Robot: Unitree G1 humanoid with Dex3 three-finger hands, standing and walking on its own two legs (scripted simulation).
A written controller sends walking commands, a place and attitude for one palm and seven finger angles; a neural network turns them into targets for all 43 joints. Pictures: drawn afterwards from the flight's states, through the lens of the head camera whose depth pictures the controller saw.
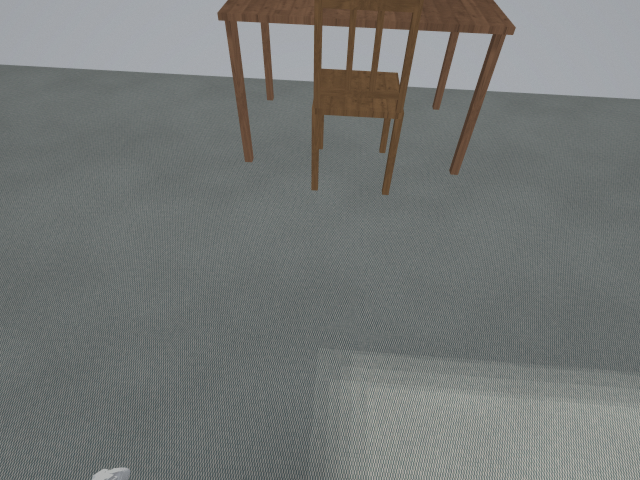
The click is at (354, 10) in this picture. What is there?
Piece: chair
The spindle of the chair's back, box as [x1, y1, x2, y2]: [345, 10, 356, 89]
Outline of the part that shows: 356,10 350,10 345,89 350,89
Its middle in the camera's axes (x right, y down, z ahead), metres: +0.11 -0.71 +1.47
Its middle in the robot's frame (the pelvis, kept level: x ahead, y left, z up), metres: +1.58 -0.03 -0.09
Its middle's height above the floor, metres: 0.68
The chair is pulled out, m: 0.00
